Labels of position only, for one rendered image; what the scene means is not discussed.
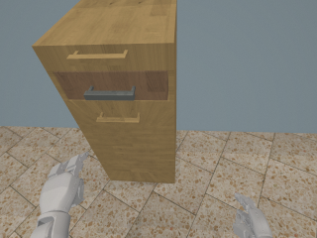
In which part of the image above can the right robot hand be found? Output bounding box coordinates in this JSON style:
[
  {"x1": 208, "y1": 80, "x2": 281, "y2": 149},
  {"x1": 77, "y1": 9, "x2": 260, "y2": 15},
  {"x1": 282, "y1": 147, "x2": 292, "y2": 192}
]
[{"x1": 233, "y1": 192, "x2": 273, "y2": 238}]

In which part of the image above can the drawer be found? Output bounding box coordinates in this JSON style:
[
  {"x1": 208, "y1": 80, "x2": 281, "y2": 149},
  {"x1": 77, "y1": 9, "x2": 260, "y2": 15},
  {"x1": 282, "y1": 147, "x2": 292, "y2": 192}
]
[{"x1": 54, "y1": 70, "x2": 168, "y2": 101}]

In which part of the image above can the handle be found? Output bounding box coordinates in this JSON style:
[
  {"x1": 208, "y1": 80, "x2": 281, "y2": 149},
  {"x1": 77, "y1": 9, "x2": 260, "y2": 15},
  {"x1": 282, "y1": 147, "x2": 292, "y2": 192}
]
[
  {"x1": 96, "y1": 117, "x2": 141, "y2": 127},
  {"x1": 83, "y1": 85, "x2": 136, "y2": 101},
  {"x1": 66, "y1": 54, "x2": 128, "y2": 66}
]

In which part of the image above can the cabinet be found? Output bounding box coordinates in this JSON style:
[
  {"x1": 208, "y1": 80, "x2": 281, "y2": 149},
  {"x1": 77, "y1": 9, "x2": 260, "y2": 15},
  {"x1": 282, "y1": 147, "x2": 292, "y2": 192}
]
[{"x1": 32, "y1": 0, "x2": 177, "y2": 183}]

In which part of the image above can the left robot hand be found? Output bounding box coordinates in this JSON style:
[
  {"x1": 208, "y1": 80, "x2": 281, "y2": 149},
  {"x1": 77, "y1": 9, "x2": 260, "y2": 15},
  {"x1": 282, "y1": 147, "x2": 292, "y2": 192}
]
[{"x1": 39, "y1": 151, "x2": 89, "y2": 214}]

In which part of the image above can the robot left forearm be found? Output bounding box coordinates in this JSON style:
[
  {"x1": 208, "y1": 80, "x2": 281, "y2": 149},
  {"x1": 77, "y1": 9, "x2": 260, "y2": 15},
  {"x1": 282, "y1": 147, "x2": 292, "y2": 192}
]
[{"x1": 30, "y1": 210, "x2": 71, "y2": 238}]

